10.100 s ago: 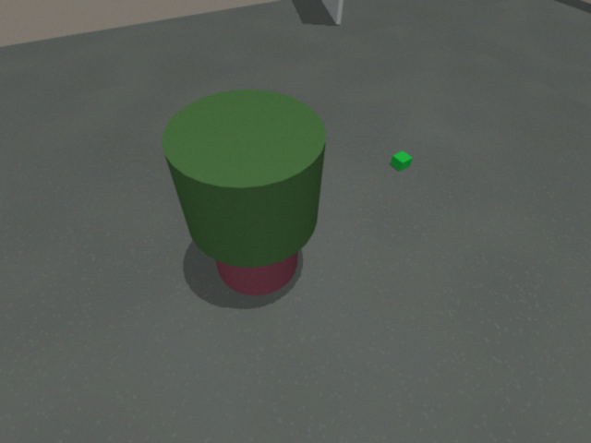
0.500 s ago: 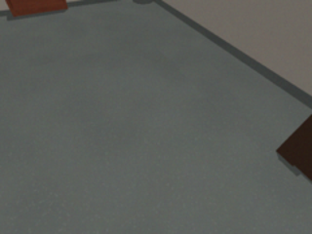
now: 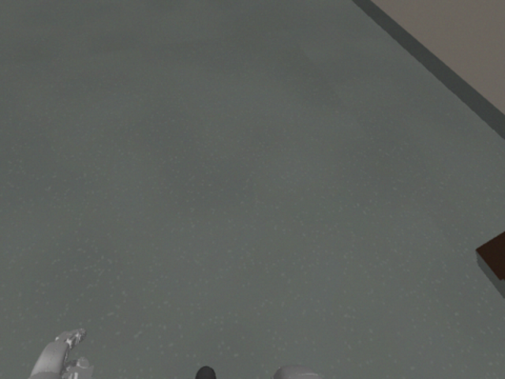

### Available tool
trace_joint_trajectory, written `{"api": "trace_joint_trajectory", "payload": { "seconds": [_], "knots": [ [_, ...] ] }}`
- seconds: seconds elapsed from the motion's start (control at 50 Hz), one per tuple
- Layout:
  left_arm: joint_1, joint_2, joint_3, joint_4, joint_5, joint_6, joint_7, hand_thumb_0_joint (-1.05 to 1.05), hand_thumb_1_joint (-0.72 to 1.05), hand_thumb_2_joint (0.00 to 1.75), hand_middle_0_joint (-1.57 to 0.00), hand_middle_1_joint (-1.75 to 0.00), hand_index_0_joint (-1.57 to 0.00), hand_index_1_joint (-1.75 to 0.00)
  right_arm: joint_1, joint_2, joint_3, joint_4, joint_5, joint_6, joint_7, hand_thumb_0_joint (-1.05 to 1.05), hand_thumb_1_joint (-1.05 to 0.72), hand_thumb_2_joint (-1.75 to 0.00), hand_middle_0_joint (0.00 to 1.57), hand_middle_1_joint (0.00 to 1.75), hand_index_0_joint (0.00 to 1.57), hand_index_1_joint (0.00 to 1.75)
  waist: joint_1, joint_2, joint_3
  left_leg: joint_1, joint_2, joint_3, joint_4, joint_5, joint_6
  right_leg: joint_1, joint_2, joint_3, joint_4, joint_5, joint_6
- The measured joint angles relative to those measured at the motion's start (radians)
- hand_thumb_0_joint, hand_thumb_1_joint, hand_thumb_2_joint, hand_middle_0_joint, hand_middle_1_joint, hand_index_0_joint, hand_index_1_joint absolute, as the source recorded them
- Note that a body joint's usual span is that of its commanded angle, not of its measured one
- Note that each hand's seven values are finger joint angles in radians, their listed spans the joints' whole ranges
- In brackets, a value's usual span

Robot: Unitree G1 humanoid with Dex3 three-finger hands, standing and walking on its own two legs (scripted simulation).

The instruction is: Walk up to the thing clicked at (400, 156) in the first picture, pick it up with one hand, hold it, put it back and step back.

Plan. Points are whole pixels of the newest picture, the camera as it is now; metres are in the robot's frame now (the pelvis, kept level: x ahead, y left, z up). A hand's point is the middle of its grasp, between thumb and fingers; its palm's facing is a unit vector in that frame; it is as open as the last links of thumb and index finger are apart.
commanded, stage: walk up
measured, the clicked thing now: out of the picture +0.44 +1.39 -0.75
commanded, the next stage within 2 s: none
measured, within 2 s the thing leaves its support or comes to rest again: neither
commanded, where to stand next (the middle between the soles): +0.04 -0.02 m, yaw +65 degrees
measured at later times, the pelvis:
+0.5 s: pelvis -0.01 -0.07 -0.01, yaw +26 degrees
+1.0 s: pelvis +0.03 -0.07 -0.03, yaw +48 degrees
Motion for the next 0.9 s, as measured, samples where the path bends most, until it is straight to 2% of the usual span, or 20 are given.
{"api": "trace_joint_trajectory", "payload": {
  "seconds": [0.08, 0.1, 0.12, 0.14, 0.18, 0.2, 0.24, 0.28, 0.36, 0.42, 0.5, 0.56, 0.58, 0.6, 0.64, 0.68, 0.8, 0.86, 0.88, 0.9],
  "knots": [
    [0.004, 0.006, 0.012, -0.068, 0.002, 0.004, -0.009, 0.00, 0.91, 0.90, -0.20, -0.30, -0.20, -0.30, 0.034, -0.031, -0.018, -0.056, -0.018, 0.022, -0.004, 0.00, -0.90, -0.90, 0.21, 0.30, 0.21, 0.30, -0.005, 0.011, 0.015, -0.052, -0.024, -0.076, 0.051, 0.000, -0.026, 0.005, 0.008, 0.045, -0.113, -0.019, -0.020],
    [0.010, 0.006, 0.014, -0.082, 0.002, 0.000, -0.009, 0.00, 0.91, 0.90, -0.20, -0.30, -0.20, -0.30, 0.039, -0.040, -0.022, -0.073, -0.020, 0.028, -0.002, 0.00, -0.90, -0.90, 0.21, 0.30, 0.21, 0.30, -0.004, 0.018, 0.015, -0.072, -0.027, -0.095, 0.075, -0.006, -0.037, 0.022, 0.013, 0.050, -0.179, 0.007, -0.028],
    [0.018, 0.004, 0.017, -0.093, 0.004, -0.006, -0.007, 0.00, 0.91, 0.90, -0.20, -0.30, -0.20, -0.30, 0.041, -0.050, -0.023, -0.090, -0.019, 0.033, 0.000, 0.00, -0.90, -0.90, 0.21, 0.30, 0.21, 0.30, 0.002, 0.028, 0.017, -0.093, -0.027, -0.112, 0.108, -0.018, -0.047, 0.038, 0.018, 0.045, -0.239, 0.084, -0.031],
    [0.028, -0.002, 0.019, -0.101, 0.008, -0.011, -0.004, 0.00, 0.91, 0.90, -0.20, -0.30, -0.20, -0.30, 0.037, -0.059, -0.025, -0.102, -0.016, 0.038, 0.001, 0.00, -0.90, -0.90, 0.21, 0.30, 0.21, 0.30, 0.006, 0.044, 0.025, -0.117, -0.024, -0.127, 0.164, -0.087, -0.041, 0.043, 0.026, 0.025, -0.253, 0.148, -0.030],
    [0.049, -0.010, 0.017, -0.106, 0.019, -0.003, -0.005, 0.00, 0.91, 0.90, -0.20, -0.30, -0.20, -0.30, 0.038, -0.059, -0.027, -0.122, -0.015, 0.044, 0.001, 0.00, -0.90, -0.90, 0.21, 0.30, 0.20, 0.30, 0.008, 0.046, 0.019, -0.188, -0.022, -0.080, 0.345, -0.255, -0.043, 0.048, 0.015, -0.016, -0.255, 0.152, -0.039],
    [0.057, -0.015, 0.016, -0.104, 0.022, 0.001, -0.005, 0.00, 0.91, 0.90, -0.20, -0.30, -0.20, -0.30, 0.043, -0.058, -0.028, -0.132, -0.014, 0.044, 0.005, 0.00, -0.90, -0.90, 0.21, 0.30, 0.20, 0.30, 0.013, 0.038, 0.015, -0.217, -0.022, -0.046, 0.444, -0.290, -0.045, 0.058, 0.001, -0.032, -0.267, 0.151, -0.046],
    [0.074, -0.029, 0.012, -0.101, 0.026, 0.000, -0.003, 0.00, 0.91, 0.90, -0.20, -0.30, -0.20, -0.30, 0.053, -0.068, -0.028, -0.151, -0.010, 0.041, 0.020, 0.00, -0.91, -0.90, 0.21, 0.30, 0.20, 0.30, 0.025, 0.036, 0.009, -0.250, -0.013, -0.012, 0.601, -0.279, -0.043, 0.084, -0.017, -0.062, -0.307, 0.165, -0.050],
    [0.095, -0.039, 0.011, -0.102, 0.029, -0.009, -0.004, 0.00, 0.91, 0.90, -0.20, -0.30, -0.20, -0.30, 0.064, -0.077, -0.024, -0.168, -0.006, 0.036, 0.033, 0.00, -0.91, -0.90, 0.21, 0.30, 0.20, 0.30, 0.032, 0.035, 0.002, -0.246, 0.012, 0.011, 0.667, -0.257, -0.037, 0.106, -0.028, -0.095, -0.338, 0.174, -0.050],
    [0.136, -0.043, 0.010, -0.136, 0.031, -0.028, -0.017, 0.00, 0.91, 0.90, -0.20, -0.30, -0.20, -0.30, 0.080, -0.081, -0.018, -0.184, -0.008, 0.045, 0.049, 0.00, -0.91, -0.90, 0.21, 0.30, 0.20, 0.30, 0.052, 0.030, 0.000, -0.179, 0.068, 0.046, 0.595, -0.269, -0.036, 0.140, -0.044, -0.173, -0.358, 0.166, -0.058],
    [0.170, -0.032, 0.007, -0.165, 0.028, -0.037, -0.024, 0.00, 0.90, 0.90, -0.20, -0.30, -0.20, -0.30, 0.068, -0.081, -0.015, -0.192, -0.014, 0.053, 0.053, 0.00, -0.91, -0.90, 0.21, 0.30, 0.20, 0.30, 0.075, 0.023, 0.008, -0.135, 0.087, 0.070, 0.511, -0.268, -0.030, 0.147, -0.054, -0.223, -0.349, 0.150, -0.057],
    [0.222, 0.002, 0.003, -0.174, 0.023, -0.031, -0.030, 0.00, 0.90, 0.90, -0.21, -0.30, -0.20, -0.30, 0.038, -0.083, -0.017, -0.215, -0.013, 0.043, 0.049, 0.00, -0.91, -0.90, 0.21, 0.30, 0.20, 0.30, 0.092, 0.013, 0.004, -0.089, 0.087, 0.115, 0.433, -0.305, -0.010, 0.126, -0.077, -0.281, -0.276, 0.096, -0.052],
    [0.259, 0.035, 0.005, -0.170, 0.022, -0.022, -0.030, 0.00, 0.90, 0.90, -0.21, -0.30, -0.20, -0.30, 0.022, -0.080, -0.018, -0.245, -0.004, 0.028, 0.042, 0.00, -0.91, -0.90, 0.20, 0.30, 0.20, 0.30, 0.098, -0.006, -0.010, -0.025, 0.062, 0.150, 0.315, -0.305, 0.018, 0.092, -0.112, -0.316, -0.178, 0.033, -0.038],
    [0.269, 0.047, 0.007, -0.169, 0.018, -0.020, -0.027, 0.00, 0.90, 0.90, -0.21, -0.30, -0.20, -0.30, 0.018, -0.077, -0.019, -0.259, -0.003, 0.015, 0.038, 0.00, -0.91, -0.90, 0.20, 0.30, 0.20, 0.30, 0.097, -0.021, -0.011, -0.004, 0.042, 0.149, 0.270, -0.273, 0.024, 0.067, -0.136, -0.315, -0.112, 0.006, -0.032],
    [0.272, 0.055, 0.012, -0.162, 0.014, -0.016, -0.021, 0.00, 0.90, 0.90, -0.20, -0.30, -0.20, -0.30, 0.013, -0.069, -0.019, -0.273, -0.007, 0.004, 0.032, 0.00, -0.91, -0.90, 0.20, 0.30, 0.20, 0.30, 0.099, -0.041, -0.003, -0.004, 0.022, 0.148, 0.283, -0.272, 0.021, 0.034, -0.148, -0.274, -0.023, -0.016, -0.018],
    [0.273, 0.054, 0.009, -0.148, 0.013, -0.004, -0.015, 0.00, 0.91, 0.90, -0.20, -0.30, -0.20, -0.30, 0.020, -0.067, -0.010, -0.294, 0.002, -0.011, 0.026, 0.00, -0.91, -0.90, 0.21, 0.30, 0.20, 0.30, 0.090, -0.036, -0.003, -0.010, 0.010, 0.113, 0.318, -0.291, 0.025, -0.028, -0.109, -0.180, 0.125, -0.088, 0.001],
    [0.277, 0.053, 0.003, -0.146, 0.010, -0.006, -0.018, 0.01, 0.91, 0.90, -0.20, -0.30, -0.20, -0.30, 0.034, -0.063, 0.004, -0.303, 0.012, -0.014, 0.020, 0.00, -0.90, -0.90, 0.21, 0.30, 0.20, 0.30, 0.085, -0.033, -0.013, 0.004, 0.001, 0.080, 0.309, -0.290, 0.025, -0.071, -0.086, -0.116, 0.179, -0.096, 0.002],
    [0.261, 0.034, -0.008, -0.168, -0.004, -0.039, -0.008, 0.01, 0.91, 0.90, -0.20, -0.30, -0.20, -0.30, 0.051, -0.066, 0.022, -0.331, 0.004, -0.006, 0.017, 0.00, -0.90, -0.90, 0.21, 0.30, 0.21, 0.30, 0.068, 0.009, -0.014, 0.008, -0.008, -0.014, 0.336, -0.306, 0.004, -0.123, -0.086, -0.054, 0.053, -0.011, -0.005],
    [0.251, 0.029, -0.013, -0.183, -0.010, -0.056, 0.007, 0.00, 0.91, 0.90, -0.20, -0.30, -0.20, -0.30, 0.049, -0.070, 0.020, -0.351, 0.000, 0.011, 0.024, 0.00, -0.90, -0.90, 0.21, 0.30, 0.21, 0.30, 0.056, 0.038, -0.011, -0.025, -0.015, -0.062, 0.404, -0.341, -0.013, -0.083, -0.065, -0.062, -0.084, 0.108, -0.024],
    [0.246, 0.024, -0.013, -0.186, -0.007, -0.064, 0.013, 0.00, 0.91, 0.90, -0.20, -0.30, -0.20, -0.30, 0.046, -0.075, 0.017, -0.353, 0.004, 0.018, 0.023, 0.00, -0.90, -0.90, 0.21, 0.30, 0.21, 0.30, 0.056, 0.057, -0.010, -0.045, -0.013, -0.078, 0.447, -0.354, -0.013, -0.075, -0.057, -0.074, -0.102, 0.154, -0.012],
    [0.240, 0.016, -0.016, -0.190, -0.001, -0.070, 0.019, 0.00, 0.91, 0.90, -0.20, -0.30, -0.20, -0.30, 0.039, -0.079, 0.011, -0.350, 0.006, 0.026, 0.019, 0.00, -0.90, -0.90, 0.21, 0.30, 0.21, 0.30, 0.055, 0.076, -0.006, -0.076, -0.016, -0.090, 0.514, -0.362, -0.005, -0.076, -0.057, -0.094, -0.089, 0.147, -0.001]
  ]
}}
